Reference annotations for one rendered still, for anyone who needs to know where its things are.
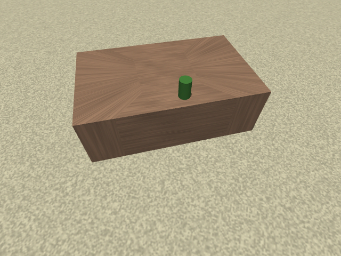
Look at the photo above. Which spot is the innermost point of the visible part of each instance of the can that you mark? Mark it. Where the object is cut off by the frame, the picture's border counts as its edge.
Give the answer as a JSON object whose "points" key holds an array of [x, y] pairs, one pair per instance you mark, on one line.
{"points": [[184, 87]]}

